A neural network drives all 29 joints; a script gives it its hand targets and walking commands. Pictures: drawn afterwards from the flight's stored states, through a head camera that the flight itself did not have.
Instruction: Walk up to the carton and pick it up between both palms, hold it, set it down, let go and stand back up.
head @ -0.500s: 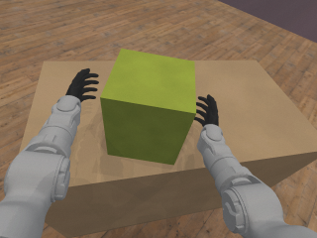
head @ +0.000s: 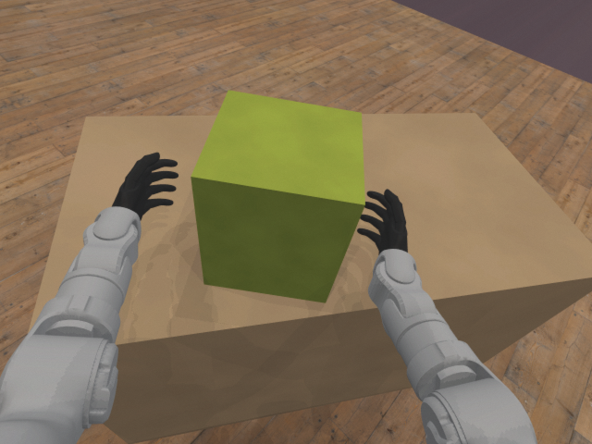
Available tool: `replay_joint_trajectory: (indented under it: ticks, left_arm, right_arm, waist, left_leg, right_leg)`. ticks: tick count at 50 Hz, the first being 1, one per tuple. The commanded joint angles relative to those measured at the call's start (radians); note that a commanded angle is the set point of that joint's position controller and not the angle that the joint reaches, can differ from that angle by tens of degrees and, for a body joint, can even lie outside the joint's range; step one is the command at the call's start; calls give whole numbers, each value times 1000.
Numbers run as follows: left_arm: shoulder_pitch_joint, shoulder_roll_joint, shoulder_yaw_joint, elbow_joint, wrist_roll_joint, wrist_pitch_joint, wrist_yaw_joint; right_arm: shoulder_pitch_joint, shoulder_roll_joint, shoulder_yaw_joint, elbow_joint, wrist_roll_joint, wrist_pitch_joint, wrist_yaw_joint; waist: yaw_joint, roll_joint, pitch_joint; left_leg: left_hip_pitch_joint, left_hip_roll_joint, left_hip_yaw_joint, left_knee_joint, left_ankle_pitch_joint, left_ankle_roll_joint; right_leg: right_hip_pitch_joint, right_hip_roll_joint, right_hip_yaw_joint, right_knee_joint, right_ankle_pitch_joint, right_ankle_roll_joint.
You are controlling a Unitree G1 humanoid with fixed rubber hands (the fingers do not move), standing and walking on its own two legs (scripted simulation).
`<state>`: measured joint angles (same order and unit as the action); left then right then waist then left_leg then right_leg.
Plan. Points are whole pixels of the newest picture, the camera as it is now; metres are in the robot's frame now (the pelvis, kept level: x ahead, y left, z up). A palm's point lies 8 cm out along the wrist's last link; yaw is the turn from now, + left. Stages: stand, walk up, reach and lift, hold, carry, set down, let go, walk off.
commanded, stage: set down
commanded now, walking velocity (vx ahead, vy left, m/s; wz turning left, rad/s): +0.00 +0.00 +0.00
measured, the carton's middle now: (279, 202) +0.47 +0.01 +0.04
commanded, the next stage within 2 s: none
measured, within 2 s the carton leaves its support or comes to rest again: neither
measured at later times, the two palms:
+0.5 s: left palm (97, 253) +0.33 +0.24 +0.08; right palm (409, 286) +0.29 -0.15 +0.08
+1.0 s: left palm (78, 316) +0.26 +0.25 +0.06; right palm (432, 336) +0.23 -0.17 +0.07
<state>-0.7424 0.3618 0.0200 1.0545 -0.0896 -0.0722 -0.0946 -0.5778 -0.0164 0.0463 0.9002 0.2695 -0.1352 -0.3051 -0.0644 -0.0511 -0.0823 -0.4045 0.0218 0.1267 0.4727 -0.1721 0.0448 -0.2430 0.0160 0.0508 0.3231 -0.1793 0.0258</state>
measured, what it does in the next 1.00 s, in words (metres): stands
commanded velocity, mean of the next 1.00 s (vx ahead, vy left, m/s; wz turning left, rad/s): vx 0.00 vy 0.00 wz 0.00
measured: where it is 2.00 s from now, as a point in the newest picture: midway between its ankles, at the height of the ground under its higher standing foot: outside the picture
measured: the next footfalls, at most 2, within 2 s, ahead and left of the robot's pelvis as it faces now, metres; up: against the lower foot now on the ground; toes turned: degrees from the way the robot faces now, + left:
none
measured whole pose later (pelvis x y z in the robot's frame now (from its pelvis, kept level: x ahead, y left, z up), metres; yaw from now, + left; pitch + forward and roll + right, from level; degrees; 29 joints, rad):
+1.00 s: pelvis -0.01 -0.02 +0.00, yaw +0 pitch -3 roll -2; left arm -0.05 0.44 0.08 0.15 -0.14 0.19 -0.17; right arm 0.16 -0.02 0.11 -0.10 0.26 0.16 -0.36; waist 0.02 -0.05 0.07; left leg -0.21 0.02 0.13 0.41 -0.14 0.04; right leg -0.08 0.02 0.05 0.32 -0.18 0.03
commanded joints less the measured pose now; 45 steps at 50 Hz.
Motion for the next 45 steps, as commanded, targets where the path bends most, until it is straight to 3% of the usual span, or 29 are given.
replay_joint_trajectory:
  ticks: [1, 3, 4, 5, 6, 7, 8, 9, 10, 12, 13, 14, 16, 19, 20, 22, 23, 24, 25, 27, 31, 32, 33, 35, 37, 39, 40, 41, 45]
  left_arm:
    - [-163, 158, 87, -290, -67, 33, -24]
    - [-86, 131, 94, -424, -76, 67, -30]
    - [-88, 133, 59, -428, -103, 85, -35]
    - [-88, 141, 84, -438, -104, 91, -42]
    - [-109, 148, 71, -415, -111, 94, -41]
    - [-55, 158, 82, -498, -109, 107, -37]
    - [-2, 154, 74, -505, -111, 112, -42]
    - [-163, 148, 47, -449, -135, 120, -46]
    - [-38, 158, 69, -493, -116, 118, -42]
    - [-37, 154, 83, -517, -104, 132, -30]
    - [98, 161, 107, -576, -102, 127, -35]
    - [6, 178, 85, -568, -116, 123, -33]
    - [110, 176, 105, -651, -86, 156, -28]
    - [113, 152, 101, -669, -79, 181, -30]
    - [181, 149, 115, -662, -70, 195, -38]
    - [157, 145, 85, -694, -87, 205, -39]
    - [216, 145, 98, -775, -94, 207, -32]
    - [181, 168, 74, -760, -96, 214, -35]
    - [137, 159, 70, -680, -109, 220, -45]
    - [185, 164, 65, -780, -129, 225, -43]
    - [221, 175, 46, -828, -165, 190, -39]
    - [301, 179, 66, -902, -153, 190, -35]
    - [241, 197, 79, -853, -148, 200, -44]
    - [369, 215, 101, -854, -121, 201, -50]
    - [407, 212, 120, -898, -152, 219, -65]
    - [425, 235, 129, -885, -141, 227, -72]
    - [461, 241, 136, -943, -134, 235, -71]
    - [561, 226, 161, -955, -130, 251, -80]
    - [546, 237, 172, -1044, -150, 234, -87]
  right_arm:
    - [-100, -115, 15, -281, 40, -12, -23]
    - [-4, -108, -12, -347, 35, -22, -32]
    - [-21, -123, -43, -413, 8, -19, -37]
    - [-24, -87, -11, -469, 16, 1, -34]
    - [-40, -82, -10, -449, 14, 21, -31]
    - [-3, -92, 16, -535, 43, 35, -25]
    - [74, -86, 7, -542, 24, 43, -31]
    - [-86, -82, -29, -530, -2, 67, -30]
    - [47, -71, 13, -562, 18, 72, -24]
    - [35, -83, -14, -596, -1, 100, -18]
    - [165, -67, 13, -637, 19, 95, -22]
    - [85, -81, -24, -624, -5, 109, -23]
    - [225, -93, 0, -643, 34, 128, -10]
    - [203, -100, -23, -650, 13, 178, -11]
    - [251, -68, 0, -695, 5, 174, -18]
    - [251, -92, -39, -692, 1, 192, -21]
    - [275, -80, -43, -785, -13, 183, -16]
    - [248, -90, -76, -786, -23, 195, -22]
    - [206, -53, -40, -749, -34, 205, -22]
    - [262, -59, -62, -844, -37, 213, -29]
    - [298, -22, -33, -910, -37, 225, -24]
    - [390, -28, -24, -956, -25, 232, -22]
    - [351, -44, -16, -906, -24, 246, -21]
    - [490, -15, 32, -901, -5, 273, -24]
    - [508, -27, 16, -998, -36, 262, -37]
    - [517, -27, 34, -1002, -36, 281, -48]
    - [569, -28, 44, -1044, -32, 280, -54]
    - [643, -24, 63, -1074, -28, 274, -64]
    - [646, -20, 61, -1160, -61, 253, -67]
  waist:
    - [34, 198, -355]
    - [41, 229, -356]
    - [10, 204, -377]
    - [37, 172, -380]
    - [28, 198, -328]
    - [57, 198, -319]
    - [39, 171, -296]
    - [11, 181, -278]
    - [42, 170, -261]
    - [48, 153, -254]
    - [76, 137, -261]
    - [46, 160, -277]
    - [76, 208, -245]
    - [59, 185, -167]
    - [77, 135, -140]
    - [53, 167, -121]
    - [73, 137, -175]
    - [55, 177, -126]
    - [64, 159, -103]
    - [52, 130, -166]
    - [77, 136, -156]
    - [85, 125, -153]
    - [96, 151, -124]
    - [132, 143, -84]
    - [101, 91, -134]
    - [107, 101, -65]
    - [119, 125, -65]
    - [129, 79, -45]
    - [143, 109, -67]
  left_leg:
    - [631, 18, -108, 13, 432, -126]
    - [663, 30, -109, 14, 494, -156]
    - [661, 26, -114, 25, 483, -150]
    - [641, 13, -94, 1, 398, -135]
    - [596, 13, -109, -13, 324, -128]
    - [590, 11, -101, -26, 320, -126]
    - [596, 11, -92, -31, 295, -117]
    - [547, 15, -103, -30, 223, -111]
    - [540, 6, -93, -36, 221, -99]
    - [551, 23, -102, -77, 154, -98]
    - [567, 3, -85, -67, 223, -96]
    - [574, 19, -101, -73, 170, -99]
    - [630, 40, -120, -105, 168, -117]
    - [568, 34, -110, -124, 106, -107]
    - [566, 33, -96, -123, 134, -94]
    - [570, 41, -119, -143, 83, -106]
    - [580, 63, -130, -169, 57, -108]
    - [527, 49, -120, -162, 16, -107]
    - [474, 42, -105, -160, -7, -93]
    - [537, 48, -107, -156, 3, -89]
    - [492, 58, -114, -169, -56, -77]
    - [540, 57, -111, -171, 14, -77]
    - [507, 44, -95, -166, 2, -73]
    - [540, 38, -80, -174, 6, -72]
    - [567, 28, -71, -152, 90, -66]
    - [558, 22, -63, -151, 58, -61]
    - [582, 27, -68, -141, 134, -66]
    - [597, 14, -47, -133, 188, -66]
    - [582, 14, -47, -126, 148, -69]
  right_leg:
    - [-70, 39, -106, -41, 207, -18]
    - [-69, 48, -107, -50, 211, -33]
    - [-80, 48, -114, -36, 208, -23]
    - [-67, 47, -105, -57, 175, -25]
    - [-75, 36, -99, -51, 111, -33]
    - [-38, 38, -98, -53, 124, -49]
    - [-9, 32, -96, -65, 138, -41]
    - [-65, 28, -100, -53, 74, -41]
    - [-43, 27, -102, -53, 65, -46]
    - [-45, 22, -95, -52, 34, -45]
    - [7, 20, -80, -60, 89, -44]
    - [-28, 21, -88, -52, 50, -46]
    - [2, 29, -94, -70, 50, -49]
    - [-20, 22, -81, -90, 4, -47]
    - [-7, 21, -82, -88, 22, -48]
    - [-14, 23, -83, -87, 13, -46]
    - [40, 24, -81, -85, 32, -46]
    - [3, 24, -84, -85, -4, -50]
    - [10, 10, -72, -86, -37, -54]
    - [13, 5, -70, -93, -37, -48]
    - [27, -1, -51, -75, -62, -52]
    - [31, -1, -58, -88, -43, -51]
    - [23, -5, -44, -99, -74, -55]
    - [32, -12, -28, -122, -97, -57]
    - [34, -12, -37, -118, -37, -53]
    - [25, -14, -39, -122, -70, -51]
    - [39, -19, -37, -127, -9, -58]
    - [68, -18, -32, -144, 24, -56]
    - [34, -26, -27, -132, -11, -52]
